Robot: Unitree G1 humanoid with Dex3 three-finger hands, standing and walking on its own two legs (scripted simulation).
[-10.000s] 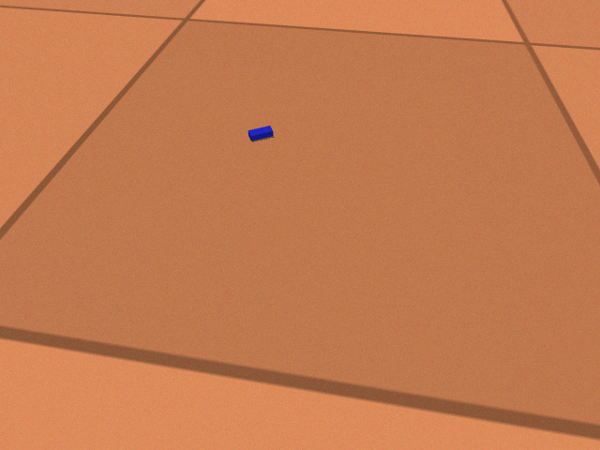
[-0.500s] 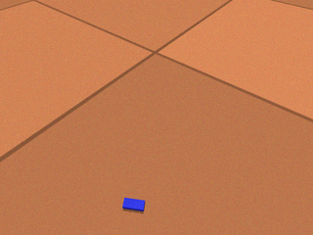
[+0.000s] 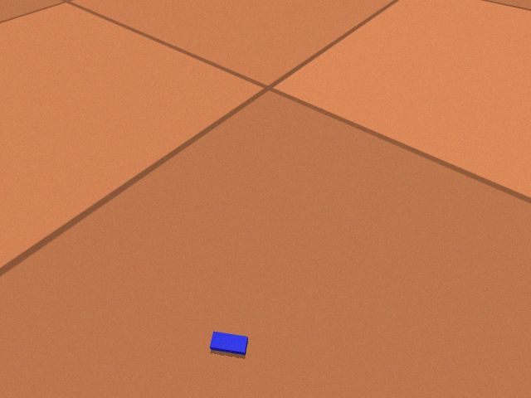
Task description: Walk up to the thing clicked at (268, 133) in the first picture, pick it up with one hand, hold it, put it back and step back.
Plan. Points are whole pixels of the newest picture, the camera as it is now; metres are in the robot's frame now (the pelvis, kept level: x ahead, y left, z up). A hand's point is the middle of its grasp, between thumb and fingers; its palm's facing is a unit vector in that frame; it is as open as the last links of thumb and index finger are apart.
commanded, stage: stand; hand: left
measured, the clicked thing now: (229, 343) +0.41 +0.14 -0.77
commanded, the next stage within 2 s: none
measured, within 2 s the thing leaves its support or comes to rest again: neither
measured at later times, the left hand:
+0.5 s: hand out of the picture +0.09 +0.25 -0.15, palm faces -0.04 -0.94 -0.35, open 7.4 cm
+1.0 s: hand out of the picture +0.09 +0.25 -0.15, palm faces -0.03 -0.94 -0.35, open 7.4 cm
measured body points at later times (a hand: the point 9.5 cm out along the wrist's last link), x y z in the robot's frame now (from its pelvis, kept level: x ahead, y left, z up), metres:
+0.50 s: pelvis +0.01 +0.00 +0.00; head +0.02 -0.01 +0.45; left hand +0.09 +0.30 -0.13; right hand +0.08 -0.31 -0.14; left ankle +0.00 +0.14 -0.75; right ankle +0.02 -0.12 -0.75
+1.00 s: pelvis +0.01 +0.00 +0.00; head +0.02 +0.00 +0.45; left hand +0.09 +0.30 -0.13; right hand +0.09 -0.30 -0.13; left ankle +0.00 +0.14 -0.75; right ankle +0.02 -0.12 -0.75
